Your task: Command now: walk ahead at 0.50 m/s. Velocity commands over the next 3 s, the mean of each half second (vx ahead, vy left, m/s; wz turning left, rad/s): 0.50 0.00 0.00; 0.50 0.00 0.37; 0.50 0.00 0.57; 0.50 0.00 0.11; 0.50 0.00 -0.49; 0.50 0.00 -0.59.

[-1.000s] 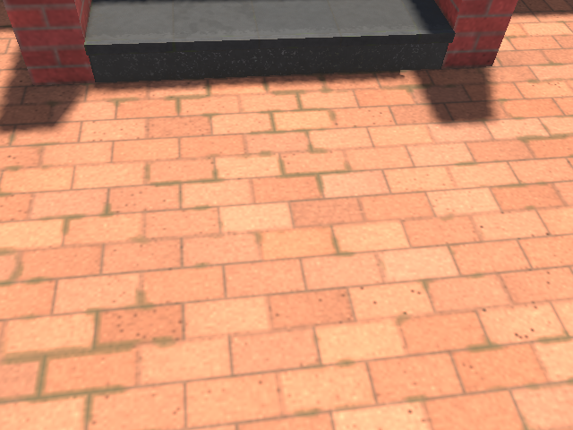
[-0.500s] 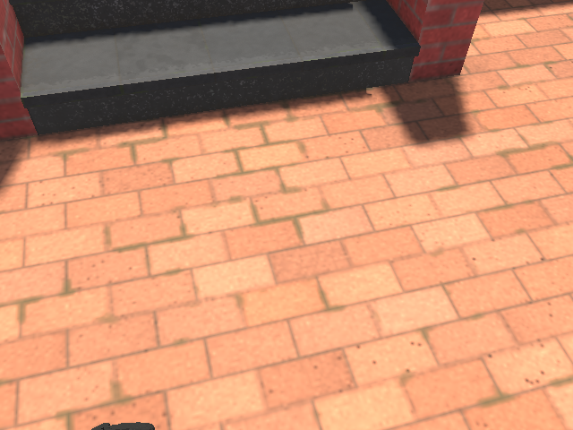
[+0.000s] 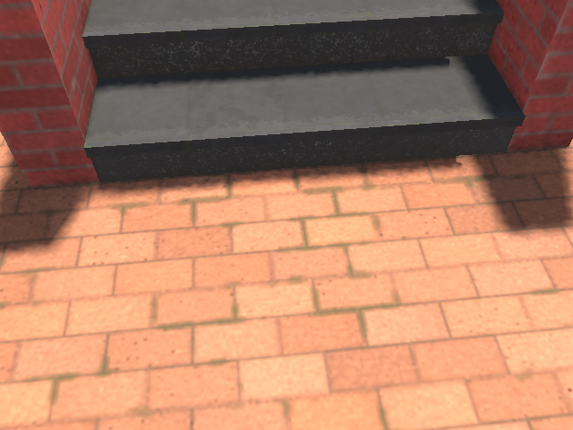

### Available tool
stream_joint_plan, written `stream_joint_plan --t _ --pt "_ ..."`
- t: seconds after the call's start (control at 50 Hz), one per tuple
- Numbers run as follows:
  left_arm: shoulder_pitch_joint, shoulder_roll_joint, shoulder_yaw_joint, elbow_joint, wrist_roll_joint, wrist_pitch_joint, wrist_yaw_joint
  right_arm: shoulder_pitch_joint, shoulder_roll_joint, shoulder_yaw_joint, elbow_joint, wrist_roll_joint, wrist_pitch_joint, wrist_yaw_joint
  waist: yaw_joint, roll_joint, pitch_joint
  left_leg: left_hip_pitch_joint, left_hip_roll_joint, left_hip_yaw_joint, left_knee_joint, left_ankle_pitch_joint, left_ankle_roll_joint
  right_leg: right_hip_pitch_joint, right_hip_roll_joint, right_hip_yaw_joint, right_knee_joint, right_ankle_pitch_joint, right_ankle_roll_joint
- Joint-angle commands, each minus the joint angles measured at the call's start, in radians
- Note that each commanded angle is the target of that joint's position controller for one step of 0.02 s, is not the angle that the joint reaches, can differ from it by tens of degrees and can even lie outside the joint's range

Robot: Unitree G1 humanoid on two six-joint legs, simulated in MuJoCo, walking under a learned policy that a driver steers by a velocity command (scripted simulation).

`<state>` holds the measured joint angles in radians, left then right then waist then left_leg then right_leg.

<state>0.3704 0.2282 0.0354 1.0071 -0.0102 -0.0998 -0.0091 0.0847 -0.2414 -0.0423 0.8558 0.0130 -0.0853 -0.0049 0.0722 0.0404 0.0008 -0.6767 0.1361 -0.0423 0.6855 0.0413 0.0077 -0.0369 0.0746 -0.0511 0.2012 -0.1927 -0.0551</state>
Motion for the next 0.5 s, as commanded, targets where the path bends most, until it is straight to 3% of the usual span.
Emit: stream_joint_plan --t 0.02,0.06,0.1,0.12,0.14,0.16,0.18,0.2,0.22,0.24,0.26,0.28,0.32,0.36,0.42,0.5 --pt "0.034 0.168 0.034 -0.027 -0.011 -0.002 0.008 -0.112 -0.047 -0.003 -0.079 0.009 -0.014 0.015 0.004 -0.097 0.071 0.046 -0.035 0.033 -0.1 0.019 0.003 -0.039 -0.283 0.135 -0.057 0.164 -0.152" --pt "0.041 0.174 0.039 -0.017 -0.013 0.006 0.01 -0.135 -0.062 -0.005 -0.098 0.01 -0.02 0.028 -0.002 -0.104 0.075 0.046 -0.042 0.027 -0.143 -0.046 0.027 0.027 -0.319 0.152 -0.016 0.168 -0.14" --pt "0.02 0.188 0.045 -0.018 -0.013 0.017 0.013 -0.088 -0.089 -0.015 -0.095 0.01 -0.029 0.036 -0.043 -0.119 0.049 0.133 -0.064 0.042 -0.179 -0.114 0.055 0.059 -0.337 0.159 0.05 0.256 -0.12" --pt "-0.005 0.189 0.045 -0.024 -0.012 0.022 0.014 -0.004 -0.114 -0.03 -0.073 0.008 -0.031 0.035 -0.095 -0.118 0.003 0.255 -0.094 0.069 -0.202 -0.129 0.074 0.052 -0.311 0.133 0.148 0.403 -0.101" --pt "-0.012 0.161 0.034 -0.032 -0.004 0.027 0.014 0.166 -0.164 -0.057 -0.019 0.006 -0.033 0.029 -0.165 -0.092 -0.102 0.48 -0.104 0.071 -0.202 -0.118 0.105 -0.008 -0.251 0.087 0.35 0.492 -0.073" --pt "-0.002 0.117 0.014 -0.063 0.019 0.024 0.015 0.358 -0.254 -0.08 0.016 -0.007 -0.031 0.02 -0.218 0.055 -0.263 0.778 0.101 -0.168 -0.199 -0.099 0.176 -0.213 -0.175 0.021 0.699 0.235 -0.033" --pt "0.114 -0.009 -0.019 -0.06 0.003 0.0 0.005 0.393 -0.299 -0.087 0.037 -0.014 -0.027 0.031 -0.15 0.325 -0.352 1.058 0.269 -0.621 -0.343 -0.29 0.318 -0.599 -0.005 0.054 0.988 -0.348 0.012" --pt "0.057 0.116 0.007 -0.051 -0.019 -0.02 0.002 0.361 -0.192 -0.059 0.023 -0.008 -0.031 0.035 -0.173 0.186 -0.297 1.012 0.244 -0.638 -0.388 -0.37 0.281 -0.706 -0.064 0.172 1.107 -0.365 -0.008" --pt "-0.031 0.161 0.02 -0.078 -0.034 -0.03 0.0 0.271 -0.149 -0.045 0.003 -0.005 -0.033 0.034 -0.156 0.12 -0.176 0.885 0.215 -0.487 -0.396 -0.302 0.237 -0.748 -0.113 0.157 1.111 -0.265 -0.026" --pt "-0.072 0.153 0.021 -0.084 -0.028 -0.029 0.007 0.186 -0.13 -0.035 -0.015 -0.008 -0.033 0.036 -0.122 0.031 -0.118 0.75 0.177 -0.372 -0.418 -0.184 0.218 -0.699 -0.164 0.131 1.069 -0.17 -0.021" --pt "-0.093 0.142 0.027 -0.087 -0.013 -0.022 0.013 0.143 -0.107 -0.03 -0.02 -0.012 -0.033 0.04 -0.098 0.012 -0.07 0.649 0.14 -0.292 -0.45 -0.112 0.211 -0.662 -0.192 0.125 1.01 -0.114 -0.013" --pt "-0.078 0.125 0.029 -0.085 -0.009 -0.008 0.013 0.133 -0.087 -0.023 -0.014 -0.02 -0.034 0.042 -0.071 0.033 -0.061 0.59 0.113 -0.237 -0.479 -0.078 0.202 -0.604 -0.216 0.129 0.973 -0.077 -0.01" --pt "-0.058 0.09 0.028 -0.078 -0.008 0.013 0.014 0.162 -0.089 -0.025 0.009 -0.019 -0.038 0.041 -0.054 0.039 -0.044 0.543 0.089 -0.172 -0.519 -0.015 0.214 -0.573 -0.219 0.113 0.925 -0.046 0.003" --pt "-0.108 0.09 0.032 -0.097 -0.002 0.023 0.017 0.196 -0.119 -0.033 0.027 -0.018 -0.039 0.03 -0.056 0.022 -0.013 0.544 0.09 -0.136 -0.545 0.034 0.223 -0.63 -0.224 0.109 0.854 0.02 0.018" --pt "-0.215 0.086 0.036 -0.132 0.005 0.024 0.016 0.245 -0.127 -0.034 0.049 -0.016 -0.028 0.013 -0.079 0.013 0.017 0.58 0.087 -0.099 -0.566 0.042 0.215 -0.709 -0.223 0.106 0.706 0.149 0.039" --pt "-0.349 0.067 0.029 -0.169 0.002 0.015 0.006 0.303 -0.132 -0.033 0.075 -0.007 -0.021 0.002 -0.118 0.02 0.052 0.592 0.059 -0.049 -0.581 -0.003 0.19 -0.676 -0.191 0.077 0.497 0.289 0.041"
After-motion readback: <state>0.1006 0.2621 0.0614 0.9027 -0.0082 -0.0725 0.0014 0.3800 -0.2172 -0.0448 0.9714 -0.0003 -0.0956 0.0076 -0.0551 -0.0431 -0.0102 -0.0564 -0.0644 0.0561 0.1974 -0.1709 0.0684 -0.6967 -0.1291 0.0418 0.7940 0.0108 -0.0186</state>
